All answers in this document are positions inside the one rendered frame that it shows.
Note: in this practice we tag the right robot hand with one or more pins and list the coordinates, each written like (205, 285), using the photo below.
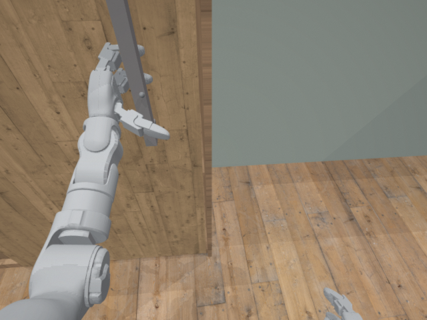
(342, 306)

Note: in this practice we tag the left robot hand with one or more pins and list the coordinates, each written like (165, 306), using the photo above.
(105, 90)

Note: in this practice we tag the left robot forearm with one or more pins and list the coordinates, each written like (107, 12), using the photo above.
(84, 218)

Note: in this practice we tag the handle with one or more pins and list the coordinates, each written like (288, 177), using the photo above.
(125, 35)

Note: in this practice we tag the robot left upper arm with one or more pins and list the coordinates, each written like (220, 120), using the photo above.
(68, 280)

